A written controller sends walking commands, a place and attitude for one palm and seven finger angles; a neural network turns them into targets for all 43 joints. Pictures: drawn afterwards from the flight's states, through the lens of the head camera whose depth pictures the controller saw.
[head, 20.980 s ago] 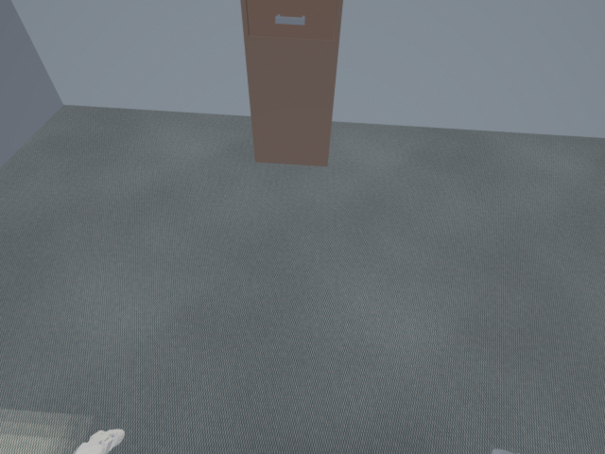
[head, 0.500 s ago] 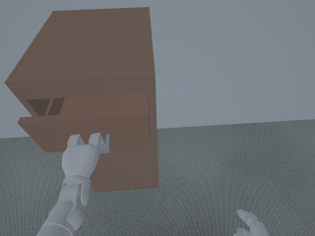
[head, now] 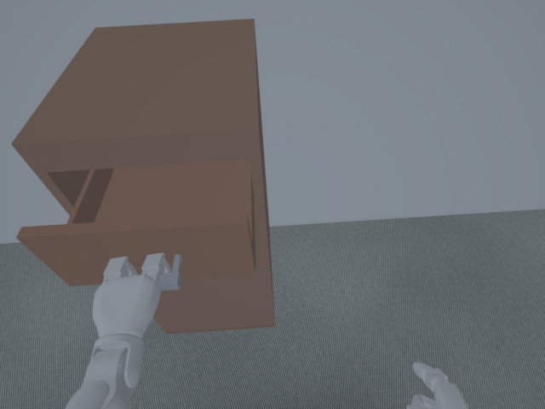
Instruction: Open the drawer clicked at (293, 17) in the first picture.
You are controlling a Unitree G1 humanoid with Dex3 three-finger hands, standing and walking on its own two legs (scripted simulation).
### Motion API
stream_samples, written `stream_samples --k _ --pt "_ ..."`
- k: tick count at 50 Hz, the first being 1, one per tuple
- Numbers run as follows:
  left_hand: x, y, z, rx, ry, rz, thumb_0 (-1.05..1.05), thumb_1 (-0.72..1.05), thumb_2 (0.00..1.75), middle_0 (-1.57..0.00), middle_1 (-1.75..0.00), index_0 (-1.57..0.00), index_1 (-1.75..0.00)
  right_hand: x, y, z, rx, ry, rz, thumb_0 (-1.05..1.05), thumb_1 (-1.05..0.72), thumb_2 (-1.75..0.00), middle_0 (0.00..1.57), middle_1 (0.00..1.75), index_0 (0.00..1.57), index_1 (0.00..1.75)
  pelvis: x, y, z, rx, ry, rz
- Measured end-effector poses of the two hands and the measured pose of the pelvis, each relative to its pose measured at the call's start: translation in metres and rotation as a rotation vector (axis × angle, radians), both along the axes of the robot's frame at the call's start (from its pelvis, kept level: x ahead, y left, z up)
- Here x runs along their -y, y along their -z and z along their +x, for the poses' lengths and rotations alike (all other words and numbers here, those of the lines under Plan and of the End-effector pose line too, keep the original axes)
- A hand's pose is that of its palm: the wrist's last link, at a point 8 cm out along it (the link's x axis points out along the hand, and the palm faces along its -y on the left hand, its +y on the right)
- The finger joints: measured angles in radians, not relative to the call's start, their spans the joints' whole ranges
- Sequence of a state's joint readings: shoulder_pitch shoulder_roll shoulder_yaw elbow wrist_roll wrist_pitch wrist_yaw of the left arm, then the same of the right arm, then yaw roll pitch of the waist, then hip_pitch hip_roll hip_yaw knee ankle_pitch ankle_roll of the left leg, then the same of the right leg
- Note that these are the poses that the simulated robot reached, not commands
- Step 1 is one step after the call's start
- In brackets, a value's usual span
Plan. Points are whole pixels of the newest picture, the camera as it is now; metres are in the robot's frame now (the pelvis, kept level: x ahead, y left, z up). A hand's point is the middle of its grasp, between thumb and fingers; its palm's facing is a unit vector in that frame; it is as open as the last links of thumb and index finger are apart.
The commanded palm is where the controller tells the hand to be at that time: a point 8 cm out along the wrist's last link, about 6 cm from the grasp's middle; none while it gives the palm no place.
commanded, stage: pull the drawer open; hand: left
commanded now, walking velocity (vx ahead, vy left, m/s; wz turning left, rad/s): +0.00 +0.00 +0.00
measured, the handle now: (146, 272) +0.33 +0.23 +0.00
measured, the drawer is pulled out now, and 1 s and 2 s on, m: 0.13 0.25 0.30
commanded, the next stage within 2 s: open the thumb to release the handle in 1.36 s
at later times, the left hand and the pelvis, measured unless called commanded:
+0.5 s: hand (135, 360) +0.20 +0.21 -0.02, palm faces +0.00 -0.09 -1.00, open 5.7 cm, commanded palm +0.16 +0.22 +0.03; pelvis +0.00 -0.01 -0.01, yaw +0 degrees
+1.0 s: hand (128, 394) +0.16 +0.21 -0.02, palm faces -0.01 -0.10 -0.99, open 5.7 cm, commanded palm +0.11 +0.22 +0.03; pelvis -0.01 -0.02 -0.01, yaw +0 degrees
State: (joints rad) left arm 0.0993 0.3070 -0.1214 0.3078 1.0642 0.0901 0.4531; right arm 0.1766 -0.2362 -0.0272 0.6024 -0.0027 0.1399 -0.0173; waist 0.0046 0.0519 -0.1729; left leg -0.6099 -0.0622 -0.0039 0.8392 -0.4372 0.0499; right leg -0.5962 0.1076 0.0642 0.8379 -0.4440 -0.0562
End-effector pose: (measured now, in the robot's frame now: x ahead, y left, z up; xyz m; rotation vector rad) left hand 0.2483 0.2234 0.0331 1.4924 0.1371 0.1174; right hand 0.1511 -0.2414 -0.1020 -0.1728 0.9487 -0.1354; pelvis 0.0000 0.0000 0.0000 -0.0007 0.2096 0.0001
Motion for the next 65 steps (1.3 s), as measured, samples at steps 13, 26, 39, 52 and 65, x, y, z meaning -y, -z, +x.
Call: stream_samples --k 13,26,39,52,65 --pt "0.003 -0.001 -0.032 -0.001 -0.005 -0.015 0.03 0.73 0.8 -0.27 -1.33 -0.38 -1.3 0.003 -0.009 0.024 0.08 -0.027 0.011 0.01 -0.91 -0.9 0.2 0.3 0.2 0.3 0.005 0.002 0.003 0.002 0.01 0.008" --pt "0.008 0.0 -0.072 0.01 -0.021 -0.015 0.03 0.72 0.82 -0.28 -1.33 -0.39 -1.31 -0.014 -0.006 0.05 0.13 -0.115 0.046 0.01 -0.91 -0.9 0.2 0.3 0.2 0.3 0.006 0.009 0.001 0.007 -0.004 0.011" --pt "0.012 -0.001 -0.098 0.001 -0.036 -0.024 0.04 0.72 0.81 -0.28 -1.32 -0.4 -1.31 -0.022 -0.005 0.049 0.143 -0.156 0.067 0.01 -0.91 -0.9 0.2 0.3 0.2 0.3 0.012 0.011 -0.006 0.02 -0.006 0.018" --pt "0.013 -0.002 -0.114 -0.01 -0.031 -0.027 0.04 0.73 0.79 -0.27 -1.31 -0.39 -1.3 -0.006 -0.004 0.041 0.136 -0.137 0.043 0.01 -0.91 -0.9 0.2 0.3 0.2 0.3 0.018 0.013 -0.009 0.018 0.001 0.022" --pt "0.015 -0.004 -0.144 -0.045 -0.015 -0.038 0.04 0.73 0.76 -0.26 -1.31 -0.38 -1.28 -0.003 -0.001 0.047 0.144 -0.157 0.041 0.01 -0.91 -0.9 0.2 0.3 0.2 0.3 0.021 0.017 -0.008 0.0 0.003 0.026"
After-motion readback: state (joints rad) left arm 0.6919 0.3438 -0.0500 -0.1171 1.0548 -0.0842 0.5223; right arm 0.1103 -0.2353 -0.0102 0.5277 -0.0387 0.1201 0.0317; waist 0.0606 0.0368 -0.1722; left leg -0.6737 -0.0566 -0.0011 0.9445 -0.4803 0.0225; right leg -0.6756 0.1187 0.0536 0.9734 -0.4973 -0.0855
